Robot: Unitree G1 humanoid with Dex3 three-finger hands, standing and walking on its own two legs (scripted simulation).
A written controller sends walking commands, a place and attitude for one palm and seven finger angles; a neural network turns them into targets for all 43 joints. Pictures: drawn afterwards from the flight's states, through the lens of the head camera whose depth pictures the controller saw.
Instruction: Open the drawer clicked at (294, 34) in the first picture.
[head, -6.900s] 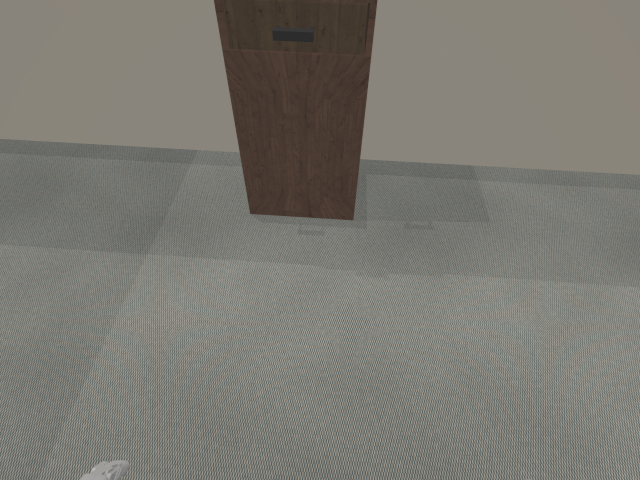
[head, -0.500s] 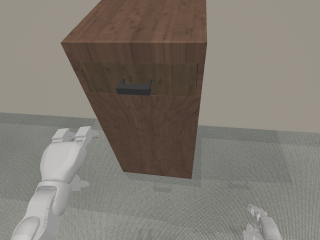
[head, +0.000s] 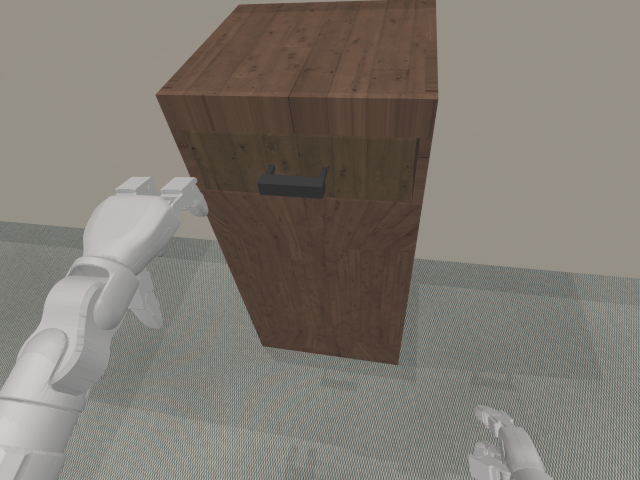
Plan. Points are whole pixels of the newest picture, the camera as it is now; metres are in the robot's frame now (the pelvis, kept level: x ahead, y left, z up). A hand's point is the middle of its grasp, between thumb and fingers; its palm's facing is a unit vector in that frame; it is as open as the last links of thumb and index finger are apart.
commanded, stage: raise the hand with hooked fingers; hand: left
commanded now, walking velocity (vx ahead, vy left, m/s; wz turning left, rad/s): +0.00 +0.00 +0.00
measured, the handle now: (294, 178) +0.60 +0.15 +0.03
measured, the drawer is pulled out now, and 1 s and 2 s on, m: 0.00 0.00 0.00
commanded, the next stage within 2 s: move the hooked fingers above the handle in 0.34 s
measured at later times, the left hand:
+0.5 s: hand (166, 264) +0.31 +0.23 +0.13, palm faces +0.05 -0.06 -1.00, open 13.9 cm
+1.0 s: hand (223, 229) +0.39 +0.19 +0.11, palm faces -0.02 -0.05 -1.00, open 13.9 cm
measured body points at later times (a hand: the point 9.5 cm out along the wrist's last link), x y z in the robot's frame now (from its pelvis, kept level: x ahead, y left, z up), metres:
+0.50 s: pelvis -0.01 -0.01 +0.00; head +0.01 -0.05 +0.45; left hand +0.30 +0.23 +0.18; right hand +0.19 -0.23 -0.12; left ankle +0.01 +0.10 -0.74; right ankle -0.01 -0.12 -0.74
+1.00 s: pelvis +0.01 -0.01 +0.00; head +0.04 -0.05 +0.45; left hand +0.38 +0.19 +0.16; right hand +0.15 -0.26 -0.14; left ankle +0.01 +0.10 -0.74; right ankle -0.01 -0.12 -0.74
